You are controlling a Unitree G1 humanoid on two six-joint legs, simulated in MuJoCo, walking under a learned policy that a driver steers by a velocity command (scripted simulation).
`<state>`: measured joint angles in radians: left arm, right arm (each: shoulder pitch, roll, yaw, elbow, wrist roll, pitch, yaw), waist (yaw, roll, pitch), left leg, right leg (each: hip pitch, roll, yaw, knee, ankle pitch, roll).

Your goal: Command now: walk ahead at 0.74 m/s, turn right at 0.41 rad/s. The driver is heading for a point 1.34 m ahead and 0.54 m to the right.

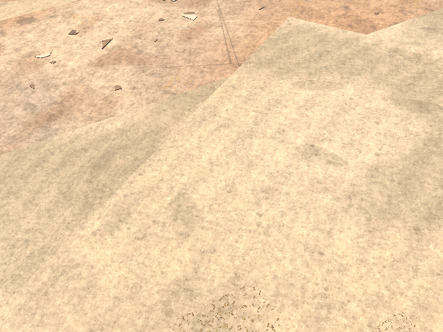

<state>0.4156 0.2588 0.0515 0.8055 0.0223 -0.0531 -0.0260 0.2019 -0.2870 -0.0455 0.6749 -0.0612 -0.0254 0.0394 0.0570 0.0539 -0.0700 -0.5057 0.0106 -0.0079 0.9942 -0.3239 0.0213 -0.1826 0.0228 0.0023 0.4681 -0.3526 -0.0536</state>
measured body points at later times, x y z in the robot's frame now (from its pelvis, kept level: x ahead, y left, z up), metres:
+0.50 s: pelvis +0.32 -0.01 +0.00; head +0.33 -0.01 +0.45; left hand +0.60 +0.18 -0.09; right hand +0.22 -0.29 -0.12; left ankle +0.26 +0.13 -0.74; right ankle +0.32 -0.13 -0.64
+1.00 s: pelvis +0.69 -0.26 +0.00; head +0.71 -0.28 +0.44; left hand +0.88 -0.05 -0.13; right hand +0.68 -0.58 -0.08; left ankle +0.96 -0.27 -0.67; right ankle +0.59 -0.20 -0.74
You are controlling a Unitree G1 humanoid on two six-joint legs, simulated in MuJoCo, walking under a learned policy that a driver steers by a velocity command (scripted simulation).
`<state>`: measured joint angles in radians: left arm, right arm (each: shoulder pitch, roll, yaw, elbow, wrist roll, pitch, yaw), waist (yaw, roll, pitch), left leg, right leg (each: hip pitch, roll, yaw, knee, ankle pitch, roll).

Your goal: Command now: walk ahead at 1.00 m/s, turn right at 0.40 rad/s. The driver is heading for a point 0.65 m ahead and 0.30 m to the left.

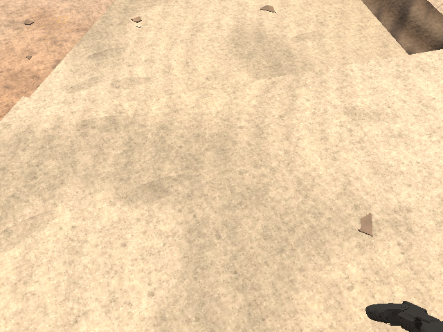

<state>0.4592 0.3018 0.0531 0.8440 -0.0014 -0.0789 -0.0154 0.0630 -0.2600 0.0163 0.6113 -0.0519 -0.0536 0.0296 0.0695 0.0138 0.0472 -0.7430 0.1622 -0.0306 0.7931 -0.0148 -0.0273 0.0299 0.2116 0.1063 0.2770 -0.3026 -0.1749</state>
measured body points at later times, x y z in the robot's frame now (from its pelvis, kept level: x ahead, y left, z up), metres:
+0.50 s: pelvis +0.49 +0.07 +0.00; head +0.52 +0.08 +0.45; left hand +0.74 +0.30 -0.03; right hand +0.45 -0.22 -0.12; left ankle +0.33 +0.13 -0.73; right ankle +0.72 -0.06 -0.69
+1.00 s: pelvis +0.84 +0.16 -0.02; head +0.87 +0.18 +0.43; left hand +0.73 +0.43 -0.14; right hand +1.16 +0.06 -0.09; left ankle +0.91 +0.28 -0.73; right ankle +0.78 -0.04 -0.68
